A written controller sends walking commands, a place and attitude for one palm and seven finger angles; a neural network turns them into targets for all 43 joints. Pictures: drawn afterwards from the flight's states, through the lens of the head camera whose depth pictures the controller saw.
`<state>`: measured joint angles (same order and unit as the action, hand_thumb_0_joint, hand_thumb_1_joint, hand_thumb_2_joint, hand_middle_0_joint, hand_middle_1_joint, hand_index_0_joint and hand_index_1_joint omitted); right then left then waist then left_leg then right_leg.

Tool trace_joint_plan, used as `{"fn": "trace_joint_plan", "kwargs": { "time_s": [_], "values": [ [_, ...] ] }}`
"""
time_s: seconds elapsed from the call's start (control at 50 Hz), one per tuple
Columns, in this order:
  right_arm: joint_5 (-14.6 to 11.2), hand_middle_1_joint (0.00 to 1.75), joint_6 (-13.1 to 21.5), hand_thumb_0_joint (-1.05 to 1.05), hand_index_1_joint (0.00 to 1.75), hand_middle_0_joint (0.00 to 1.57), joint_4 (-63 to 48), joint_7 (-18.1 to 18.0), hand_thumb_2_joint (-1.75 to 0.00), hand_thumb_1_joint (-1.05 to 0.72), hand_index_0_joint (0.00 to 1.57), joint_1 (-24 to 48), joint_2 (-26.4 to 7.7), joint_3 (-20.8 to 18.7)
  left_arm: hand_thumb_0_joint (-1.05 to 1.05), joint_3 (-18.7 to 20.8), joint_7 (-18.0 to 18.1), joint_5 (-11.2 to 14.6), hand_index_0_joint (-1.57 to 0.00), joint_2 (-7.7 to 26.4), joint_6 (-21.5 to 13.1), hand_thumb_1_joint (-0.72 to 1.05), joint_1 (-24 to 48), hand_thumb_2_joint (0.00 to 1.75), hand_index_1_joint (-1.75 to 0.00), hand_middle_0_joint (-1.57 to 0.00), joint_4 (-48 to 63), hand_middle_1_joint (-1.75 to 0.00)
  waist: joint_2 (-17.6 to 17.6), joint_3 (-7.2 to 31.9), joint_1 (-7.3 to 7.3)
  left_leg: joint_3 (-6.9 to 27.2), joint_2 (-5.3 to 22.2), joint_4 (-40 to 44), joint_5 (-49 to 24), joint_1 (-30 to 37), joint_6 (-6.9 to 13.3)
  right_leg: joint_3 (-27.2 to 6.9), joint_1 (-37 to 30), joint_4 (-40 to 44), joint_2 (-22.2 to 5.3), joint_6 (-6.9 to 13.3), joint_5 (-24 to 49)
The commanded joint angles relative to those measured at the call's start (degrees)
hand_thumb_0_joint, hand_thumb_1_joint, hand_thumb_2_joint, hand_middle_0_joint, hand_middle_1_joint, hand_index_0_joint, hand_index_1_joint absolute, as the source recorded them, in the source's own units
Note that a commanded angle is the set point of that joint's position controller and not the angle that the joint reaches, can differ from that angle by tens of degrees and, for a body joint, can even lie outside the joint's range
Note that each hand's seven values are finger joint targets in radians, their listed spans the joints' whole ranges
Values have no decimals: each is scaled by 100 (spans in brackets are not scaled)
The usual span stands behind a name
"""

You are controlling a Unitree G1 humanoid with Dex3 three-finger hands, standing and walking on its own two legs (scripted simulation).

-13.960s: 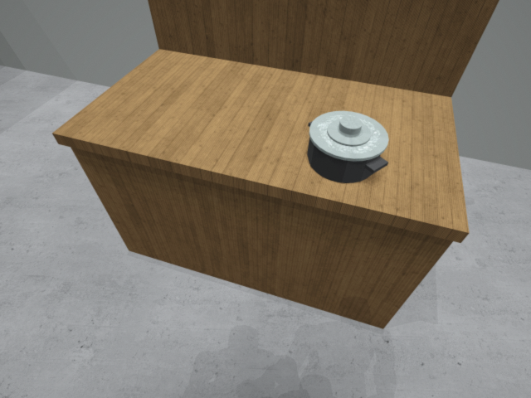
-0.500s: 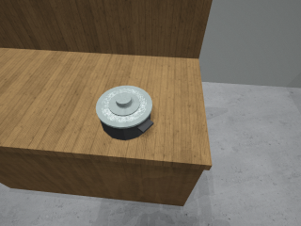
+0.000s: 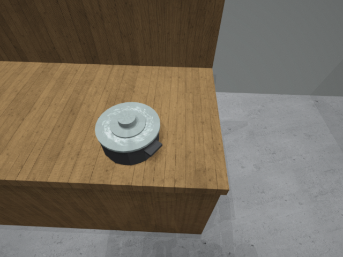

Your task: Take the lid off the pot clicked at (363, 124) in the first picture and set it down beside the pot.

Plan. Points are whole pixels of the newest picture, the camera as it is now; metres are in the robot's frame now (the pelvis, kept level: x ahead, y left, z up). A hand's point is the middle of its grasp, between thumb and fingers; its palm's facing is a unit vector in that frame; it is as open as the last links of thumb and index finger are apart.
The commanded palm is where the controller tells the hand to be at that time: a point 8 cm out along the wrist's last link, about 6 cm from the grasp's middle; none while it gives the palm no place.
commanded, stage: come to a stop and stand still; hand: left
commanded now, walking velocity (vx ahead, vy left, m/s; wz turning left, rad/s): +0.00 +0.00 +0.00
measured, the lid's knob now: (126, 119) +0.48 +0.16 +0.01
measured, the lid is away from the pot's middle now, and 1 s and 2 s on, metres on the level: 0.00 0.00 0.00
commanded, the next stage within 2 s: look again from close up in 0.62 s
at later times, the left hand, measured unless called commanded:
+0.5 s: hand out of the picture -0.05 +0.11 -0.17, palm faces +0.03 -0.99 -0.14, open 7.4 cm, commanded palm none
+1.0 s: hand out of the picture -0.04 +0.15 -0.18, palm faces +0.04 -0.98 -0.19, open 7.4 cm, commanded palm none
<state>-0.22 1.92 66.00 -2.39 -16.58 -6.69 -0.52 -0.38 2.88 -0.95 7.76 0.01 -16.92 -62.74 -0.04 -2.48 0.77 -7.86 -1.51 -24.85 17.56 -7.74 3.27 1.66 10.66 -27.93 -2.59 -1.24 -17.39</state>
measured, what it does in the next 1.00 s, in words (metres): stands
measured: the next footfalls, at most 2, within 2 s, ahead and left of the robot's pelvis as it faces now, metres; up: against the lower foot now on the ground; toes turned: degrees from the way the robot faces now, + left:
none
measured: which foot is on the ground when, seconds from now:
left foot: down 0.00-1.00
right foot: down 0.00-1.00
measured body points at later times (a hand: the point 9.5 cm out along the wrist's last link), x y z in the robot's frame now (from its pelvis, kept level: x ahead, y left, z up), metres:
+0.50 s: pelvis -0.02 -0.03 +0.00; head -0.01 -0.03 +0.45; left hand -0.05 +0.17 -0.16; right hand -0.04 -0.23 -0.16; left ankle -0.04 +0.07 -0.74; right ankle -0.03 -0.13 -0.74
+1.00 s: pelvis -0.04 -0.01 +0.00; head -0.04 -0.02 +0.45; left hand -0.04 +0.20 -0.16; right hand -0.03 -0.23 -0.16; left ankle -0.04 +0.07 -0.74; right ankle -0.03 -0.13 -0.74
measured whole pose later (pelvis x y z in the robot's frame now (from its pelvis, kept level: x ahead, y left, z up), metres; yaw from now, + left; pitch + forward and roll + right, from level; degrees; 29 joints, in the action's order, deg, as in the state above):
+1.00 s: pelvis -0.04 -0.01 +0.00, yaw +1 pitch -1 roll +0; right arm 0.7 0.5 62.6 -1.4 -17.7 -8.0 -0.6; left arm -0.6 2.6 -1.2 8.0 -1.1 -18.1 -62.6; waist 0.3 0.6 0.7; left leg -6.1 0.1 -30.3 17.0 -12.4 2.3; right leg 3.5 13.4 -30.5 -1.5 0.3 -16.0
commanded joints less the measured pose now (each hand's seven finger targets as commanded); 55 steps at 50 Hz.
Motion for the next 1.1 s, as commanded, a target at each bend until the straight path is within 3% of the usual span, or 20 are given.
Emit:
{"fn": "trace_joint_plan", "kwargs": {
  "time_s": [0.0, 0.08, 0.1, 0.32, 0.5, 0.68, 0.7, 0.72, 0.74, 0.76, 0.78, 0.82, 0.84, 0.88, 0.94, 1.0, 1.02, 1.08],
  "values": [
    [6, 30, 78, 0, 30, 20, 45, 13, -90, -90, 20, -597, -499, -27, 0, 22, 31, 23, -20, 451, -130, 90, -528, 90, -30, -20, 104, -30, -134, 236, -51, 783, 872, 394, -2167, 339, -55, -460, 10, 401, -499, 330, 2048],
    [8, 30, 45, 0, 30, 20, 92, 28, -90, -90, 20, -543, -443, 12, 0, -4, 19, 19, -20, 459, -137, 90, -560, 90, -30, -20, 63, -30, -70, -183, -67, 760, 853, 529, -1519, 97, -62, -479, 165, 604, -494, 345, 1688],
    [6, 30, 49, 0, 30, 20, 106, 32, -90, -90, 20, -556, -427, 22, 0, -8, 15, 15, -20, 452, -141, 90, -597, 90, -30, -20, 60, -30, 37, -185, -78, 755, 840, 547, -1435, 80, -62, -507, 161, 647, -488, 351, 1605],
    [2, 30, 2, 0, 30, 20, 130, 58, -90, -90, 20, -587, -373, 48, 0, -36, -12, 16, -20, 459, -168, 90, -744, 90, -30, -20, -5, -30, -121, -443, -91, 700, 816, 597, -684, -103, -75, -534, 346, 909, -437, 393, 1077],
    [8, 30, 26, 0, 30, 20, 154, 59, -90, -90, 20, -695, -307, 49, 0, -35, -10, 16, -20, 385, -207, 90, -896, 90, -30, -20, -32, -30, -79, -230, -91, 693, 791, 482, -754, -89, -90, -579, 305, 893, -429, 419, 1140],
    [5, 30, 36, 0, 30, 20, 179, 40, -90, -90, 20, -802, -244, 55, 0, -39, -5, 16, -20, 317, -199, 90, -941, 90, -30, -20, -66, -30, -21, -323, -86, 708, 823, 491, -819, -179, -87, -541, 355, 828, -391, 434, 1173],
    [39, 30, 19, 0, 30, 20, -378, 104, -90, -90, 20, 34, -634, 29, 0, 8, 161, -51, -20, 606, -276, 90, -981, 90, -30, -20, -259, -30, 131, -693, -243, 499, 811, -657, -975, -961, -359, -726, 417, 692, -698, 268, 3094],
    [2, 30, -92, 0, 30, 20, -500, 91, -90, -90, 20, 11, -451, 18, 0, 61, 119, 35, -20, 888, -246, 90, -744, 90, -30, -20, -145, -30, 220, -369, 3, 607, 664, -312, -594, -504, -423, -825, 435, 534, -873, 499, 3087],
    [54, 30, -43, 0, 30, 20, -450, 62, -90, -90, 20, -420, -331, -5, 0, 48, 101, 52, -20, 732, -230, 90, -748, 90, -30, -20, -19, -30, 389, 102, 67, 660, 672, -144, -301, -413, -304, -749, 242, 381, -788, 541, 2031],
    [75, 30, 2, 0, 30, 20, -419, 56, -90, -90, 20, -571, -365, -8, 0, 37, 100, 57, -20, 595, -248, 90, -724, 90, -30, -20, -26, -30, 180, 488, 52, 763, 754, -261, -522, -424, -245, -642, 102, 330, -627, 561, 1537],
    [65, 30, -17, 0, 30, 20, -376, 63, -90, -90, 20, -553, -424, -23, 0, 28, 79, 35, -20, 549, -263, 90, -658, 90, -30, -20, -14, -30, -57, 549, 49, 783, 739, -206, -530, -458, -219, -639, 39, 377, -566, 523, 1280],
    [71, 30, -65, 0, 30, 20, -432, 84, -90, -90, 20, -498, -503, -53, 0, 34, 32, 19, -20, 598, -224, 90, -489, 90, -30, -20, 90, -30, -322, 263, 35, 794, 705, -89, -297, -537, -202, -610, 292, 529, -509, 479, 527],
    [84, 30, -82, 0, 30, 20, -462, 90, -90, -90, 20, -468, -522, -71, 0, 42, 31, 6, -20, 508, -206, 90, -424, 90, -30, -20, 110, -30, -372, -87, 50, 861, 703, -24, -156, -706, -186, -600, 545, 562, -466, 459, 102],
    [88, 30, -73, 0, 30, 20, -470, 109, -90, -90, 20, -470, -533, -66, 0, 46, 27, -10, -20, 483, -206, 90, -405, 90, -30, -20, 150, -30, -234, -387, 42, 947, 709, 108, -114, -884, -160, -586, 720, 527, -399, 447, -18],
    [102, 30, -66, 0, 30, 20, -531, 117, -90, -90, 20, -413, -614, -58, 0, 61, 9, -16, -20, 514, -168, 90, -394, 90, -30, -20, 240, -30, 47, -531, -10, 1081, 775, 366, 154, -1037, -129, -470, 717, 444, -314, 423, -13],
    [95, 30, -42, 0, 30, 20, -585, 127, -90, -90, 20, -378, -661, -57, 0, 64, 9, -26, -20, 514, -175, 90, -439, 90, -30, -20, 283, -30, -131, -451, -40, 1097, 748, 424, 71, -1028, -110, -438, 558, 422, -312, 402, 237],
    [98, 30, -31, 0, 30, 20, -587, 125, -90, -90, 20, -368, -674, -54, 0, 73, -9, -21, -20, 557, -147, 90, -396, 90, -30, -20, 317, -30, 111, -416, -64, 1153, 801, 548, 111, -977, -93, -371, 550, 378, -285, 404, 248],
    [93, 30, -2, 0, 30, 20, -619, 126, -90, -90, 20, -308, -745, -58, 0, 73, -6, -32, -20, 522, -151, 90, -466, 90, -30, -20, 358, -30, 86, -219, -103, 1203, 826, 578, -48, -895, -76, -303, 351, 317, -284, 361, 563]
  ]
}}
